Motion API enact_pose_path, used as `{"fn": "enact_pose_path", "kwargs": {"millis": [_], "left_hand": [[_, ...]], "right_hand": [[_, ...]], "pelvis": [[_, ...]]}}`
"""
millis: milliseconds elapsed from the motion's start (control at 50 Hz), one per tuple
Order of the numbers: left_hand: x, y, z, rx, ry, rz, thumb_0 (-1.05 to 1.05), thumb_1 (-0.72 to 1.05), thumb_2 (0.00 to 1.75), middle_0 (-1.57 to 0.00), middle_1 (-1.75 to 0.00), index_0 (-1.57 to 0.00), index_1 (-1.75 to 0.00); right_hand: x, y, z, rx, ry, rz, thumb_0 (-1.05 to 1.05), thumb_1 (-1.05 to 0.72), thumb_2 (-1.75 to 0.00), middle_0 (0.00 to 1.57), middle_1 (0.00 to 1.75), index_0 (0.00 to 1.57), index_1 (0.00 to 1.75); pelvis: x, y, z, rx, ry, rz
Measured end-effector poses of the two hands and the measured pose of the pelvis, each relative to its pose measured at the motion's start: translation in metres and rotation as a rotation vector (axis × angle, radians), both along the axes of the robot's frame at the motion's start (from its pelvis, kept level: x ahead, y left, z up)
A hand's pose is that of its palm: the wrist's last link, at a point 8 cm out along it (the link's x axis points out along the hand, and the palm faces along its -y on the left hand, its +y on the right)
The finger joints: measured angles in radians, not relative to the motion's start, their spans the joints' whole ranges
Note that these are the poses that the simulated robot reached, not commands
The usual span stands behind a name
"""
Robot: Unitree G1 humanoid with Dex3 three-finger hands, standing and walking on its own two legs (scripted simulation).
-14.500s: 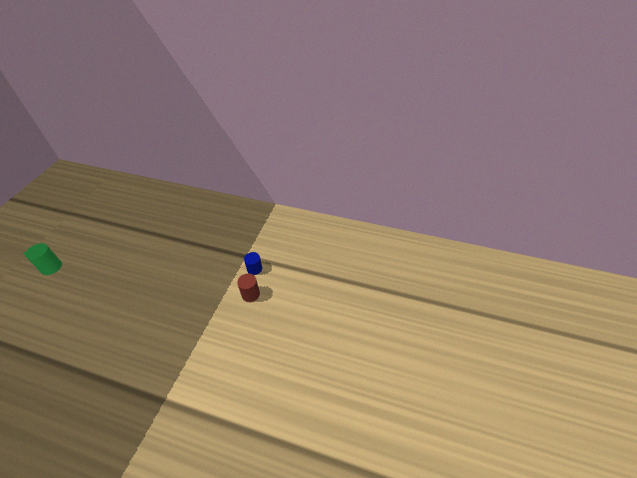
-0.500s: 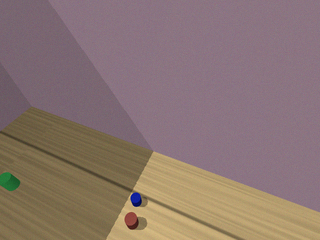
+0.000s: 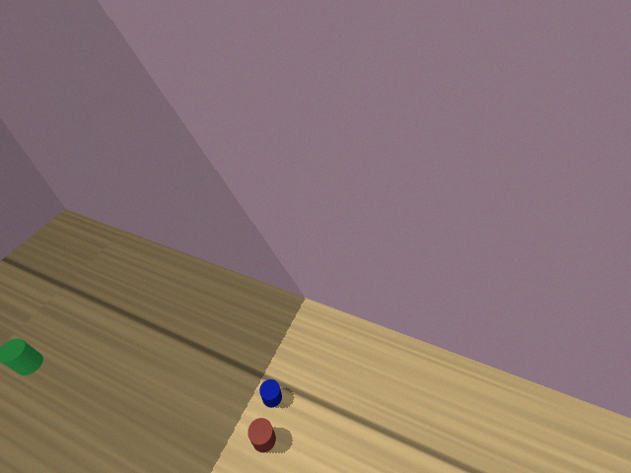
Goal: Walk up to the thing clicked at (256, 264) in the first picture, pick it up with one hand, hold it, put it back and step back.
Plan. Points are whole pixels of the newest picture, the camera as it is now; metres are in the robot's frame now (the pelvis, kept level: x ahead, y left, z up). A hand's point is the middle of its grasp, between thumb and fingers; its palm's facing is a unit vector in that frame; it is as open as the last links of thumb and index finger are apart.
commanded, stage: rise first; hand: left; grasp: from above
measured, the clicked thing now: (271, 393) +0.49 +0.19 -0.75
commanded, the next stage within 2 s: none
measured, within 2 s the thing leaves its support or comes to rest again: neither
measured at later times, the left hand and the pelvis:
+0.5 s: hand out of the picture +0.16 +0.25 -0.18, palm faces -0.09 -0.92 -0.38, open 12.1 cm; pelvis +0.00 +0.00 -0.04, yaw -1 degrees
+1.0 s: hand out of the picture +0.14 +0.26 -0.23, palm faces -0.16 -0.88 -0.44, open 14.1 cm; pelvis +0.00 +0.00 -0.09, yaw -1 degrees
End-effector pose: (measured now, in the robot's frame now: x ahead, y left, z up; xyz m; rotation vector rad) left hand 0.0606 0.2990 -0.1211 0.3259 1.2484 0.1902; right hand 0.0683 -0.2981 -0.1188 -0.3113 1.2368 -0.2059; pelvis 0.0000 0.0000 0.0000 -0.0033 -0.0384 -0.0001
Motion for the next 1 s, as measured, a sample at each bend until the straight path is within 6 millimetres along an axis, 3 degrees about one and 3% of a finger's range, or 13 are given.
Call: {"fn": "enact_pose_path", "kwargs": {"millis": [120,200,300,380,520,620,820,1000], "left_hand": [[0.002,-0.001,0.001,0.002,-0.010,0.011,0.00,0.90,0.90,-0.20,-0.31,-0.20,-0.31],[0.035,-0.007,-0.002,-0.009,-0.109,0.042,0.00,0.80,0.90,-0.21,-0.40,-0.20,-0.41],[0.084,-0.007,-0.013,-0.020,-0.155,-0.012,0.00,0.55,0.89,-0.19,-0.63,-0.19,-0.63],[0.104,-0.006,-0.015,-0.001,-0.168,-0.062,0.00,0.29,0.90,-0.15,-0.81,-0.17,-0.80],[0.095,-0.006,-0.027,0.042,-0.066,-0.090,0.00,-0.17,0.96,-0.10,-0.98,-0.11,-0.98],[0.086,-0.004,-0.044,0.059,-0.061,-0.079,0.00,-0.38,0.98,-0.08,-1.03,-0.08,-1.04],[0.087,-0.003,-0.055,0.082,-0.100,-0.129,-0.01,-0.51,1.02,-0.07,-1.06,-0.05,-1.08],[0.083,-0.003,-0.063,0.100,-0.076,-0.164,-0.01,-0.54,1.02,-0.07,-1.06,-0.05,-1.08]], "right_hand": [[0.003,0.000,-0.001,0.001,-0.010,-0.004,0.01,-0.91,-0.89,0.20,0.30,0.21,0.30],[0.013,0.011,-0.003,0.014,-0.109,0.007,0.01,-0.92,-0.90,0.20,0.30,0.21,0.30],[0.014,0.024,-0.010,0.035,-0.151,-0.011,0.01,-0.92,-0.90,0.20,0.30,0.21,0.30],[0.009,0.029,-0.015,0.050,-0.170,-0.043,0.01,-0.92,-0.90,0.20,0.30,0.21,0.30],[0.019,0.031,-0.022,0.062,-0.229,-0.047,0.01,-0.89,-0.89,0.20,0.30,0.21,0.30],[0.038,0.030,-0.030,0.046,-0.285,-0.010,0.01,-0.88,-0.89,0.20,0.30,0.21,0.30],[0.074,0.035,-0.041,0.020,-0.380,0.042,0.01,-0.86,-0.88,0.20,0.30,0.21,0.30],[0.086,0.044,-0.047,0.025,-0.446,0.063,0.01,-0.86,-0.89,0.20,0.30,0.21,0.30]], "pelvis": [[0.002,-0.001,-0.001,0.000,0.016,0.001],[-0.006,-0.002,-0.007,-0.003,0.060,0.006],[-0.011,-0.007,-0.019,-0.008,0.137,-0.005],[-0.008,-0.007,-0.026,-0.009,0.166,-0.018],[-0.001,-0.004,-0.039,-0.013,0.210,-0.023],[-0.001,-0.004,-0.055,-0.015,0.258,-0.022],[0.001,-0.005,-0.078,-0.028,0.309,-0.017],[0.000,-0.003,-0.091,-0.037,0.341,-0.017]]}}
